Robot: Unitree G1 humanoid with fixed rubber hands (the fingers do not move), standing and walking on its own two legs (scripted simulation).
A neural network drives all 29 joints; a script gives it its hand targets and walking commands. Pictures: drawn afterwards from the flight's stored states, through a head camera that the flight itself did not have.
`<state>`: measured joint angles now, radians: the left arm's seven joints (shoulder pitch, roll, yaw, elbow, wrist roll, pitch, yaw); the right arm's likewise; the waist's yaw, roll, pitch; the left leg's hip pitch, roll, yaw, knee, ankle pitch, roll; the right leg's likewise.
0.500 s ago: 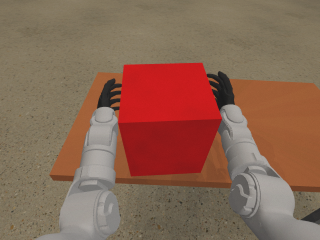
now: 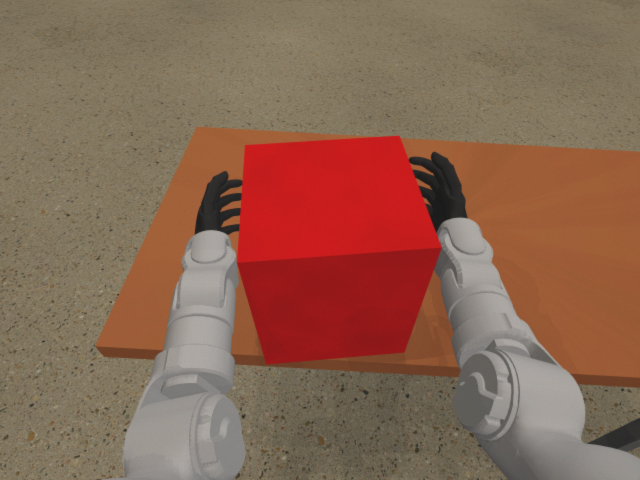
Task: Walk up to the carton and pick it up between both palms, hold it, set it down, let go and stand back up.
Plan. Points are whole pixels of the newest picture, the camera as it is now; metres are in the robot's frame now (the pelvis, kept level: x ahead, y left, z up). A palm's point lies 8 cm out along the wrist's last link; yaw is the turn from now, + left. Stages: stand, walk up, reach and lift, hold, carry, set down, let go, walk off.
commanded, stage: set down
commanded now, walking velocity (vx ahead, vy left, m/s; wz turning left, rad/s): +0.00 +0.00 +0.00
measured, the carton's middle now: (329, 255) +0.41 +0.00 +0.05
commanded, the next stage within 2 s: none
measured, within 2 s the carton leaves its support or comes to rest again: rests again in 1.08 s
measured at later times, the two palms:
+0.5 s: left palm (222, 246) +0.39 +0.15 +0.09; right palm (453, 224) +0.41 -0.15 +0.12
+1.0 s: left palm (227, 243) +0.39 +0.14 +0.09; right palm (456, 229) +0.41 -0.16 +0.11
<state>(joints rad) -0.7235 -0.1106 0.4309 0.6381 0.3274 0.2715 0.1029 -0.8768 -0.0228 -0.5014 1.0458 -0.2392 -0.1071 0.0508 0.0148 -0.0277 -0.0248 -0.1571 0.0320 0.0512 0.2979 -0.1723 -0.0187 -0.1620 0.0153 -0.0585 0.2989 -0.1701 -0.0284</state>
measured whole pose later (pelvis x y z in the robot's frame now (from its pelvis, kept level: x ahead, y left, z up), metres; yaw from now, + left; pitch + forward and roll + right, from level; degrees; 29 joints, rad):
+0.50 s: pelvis -0.01 +0.00 +0.00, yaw -1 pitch +4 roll +0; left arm -0.73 -0.14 0.50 0.69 0.36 0.22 0.11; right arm -0.89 -0.02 -0.60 1.05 -0.32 -0.10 0.10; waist 0.02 -0.03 -0.04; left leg -0.21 0.03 0.07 0.28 -0.15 -0.02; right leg -0.23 0.01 -0.05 0.31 -0.15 -0.03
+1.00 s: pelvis +0.00 +0.00 +0.00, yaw -1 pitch +5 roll +0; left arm -0.74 -0.16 0.53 0.69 0.41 0.19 0.10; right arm -0.87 0.01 -0.66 1.00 -0.41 -0.11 0.14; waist 0.01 -0.04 -0.04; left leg -0.21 0.04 0.09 0.29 -0.16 -0.01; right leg -0.23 0.01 -0.06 0.31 -0.16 -0.03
